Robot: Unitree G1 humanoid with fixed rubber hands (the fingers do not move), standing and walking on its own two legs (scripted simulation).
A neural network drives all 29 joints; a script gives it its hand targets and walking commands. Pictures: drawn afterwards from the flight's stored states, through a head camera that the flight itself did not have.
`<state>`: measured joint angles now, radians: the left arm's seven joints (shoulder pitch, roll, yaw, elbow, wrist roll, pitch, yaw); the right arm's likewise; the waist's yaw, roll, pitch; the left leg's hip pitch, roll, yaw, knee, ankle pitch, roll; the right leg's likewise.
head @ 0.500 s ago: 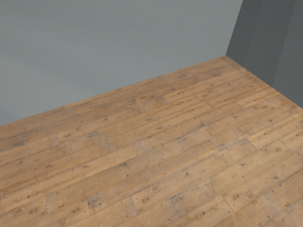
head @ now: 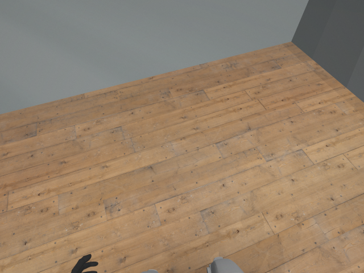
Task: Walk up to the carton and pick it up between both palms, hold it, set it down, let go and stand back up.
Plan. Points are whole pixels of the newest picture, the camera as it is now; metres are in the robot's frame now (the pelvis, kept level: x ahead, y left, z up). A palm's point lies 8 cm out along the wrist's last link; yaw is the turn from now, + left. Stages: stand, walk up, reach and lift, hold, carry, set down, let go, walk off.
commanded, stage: walk up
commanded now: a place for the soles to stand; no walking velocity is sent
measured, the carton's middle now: out of the picture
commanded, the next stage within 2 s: none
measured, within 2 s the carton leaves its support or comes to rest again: neither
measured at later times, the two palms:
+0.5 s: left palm out of the picture -0.09 +0.20 -0.13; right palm out of the picture +0.01 -0.32 -0.13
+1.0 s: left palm out of the picture -0.32 +0.13 -0.10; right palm out of the picture +0.02 -0.30 -0.12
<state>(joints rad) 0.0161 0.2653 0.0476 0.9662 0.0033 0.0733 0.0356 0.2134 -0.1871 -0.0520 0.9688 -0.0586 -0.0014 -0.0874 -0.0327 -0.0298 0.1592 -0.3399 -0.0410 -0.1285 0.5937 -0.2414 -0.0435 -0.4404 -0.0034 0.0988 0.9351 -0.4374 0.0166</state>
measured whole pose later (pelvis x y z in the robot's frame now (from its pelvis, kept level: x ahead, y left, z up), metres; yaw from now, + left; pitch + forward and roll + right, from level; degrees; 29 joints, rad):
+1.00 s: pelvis -0.24 -0.14 +0.00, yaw +44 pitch -4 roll -1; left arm 0.11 0.20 0.04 0.86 0.03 0.03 0.05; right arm 0.17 -0.34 -0.09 0.88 -0.06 0.09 0.03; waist -0.02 0.07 0.16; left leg -0.54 -0.06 -0.11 1.19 -0.37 -0.08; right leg -0.29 0.01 -0.10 0.54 -0.20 -0.06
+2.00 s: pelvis -0.46 -0.24 -0.01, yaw +101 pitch -4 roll -1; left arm 0.29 0.31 0.10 0.87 0.00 0.01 0.03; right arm 0.21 -0.23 -0.06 0.86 -0.06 0.09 0.06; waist -0.05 -0.05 0.11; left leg -0.39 -0.10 -0.09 0.71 -0.25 0.05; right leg -0.43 -0.01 -0.06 0.88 -0.43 -0.01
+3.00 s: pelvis -0.78 -0.23 -0.03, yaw +143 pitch -4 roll -1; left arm 0.41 0.28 0.02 0.80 0.03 0.01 0.01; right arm 0.23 -0.26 -0.07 0.78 -0.02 -0.01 0.05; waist 0.01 0.00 0.13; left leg -0.44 -0.01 0.05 0.84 -0.33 0.06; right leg -0.30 -0.19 -0.06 1.11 -0.50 -0.03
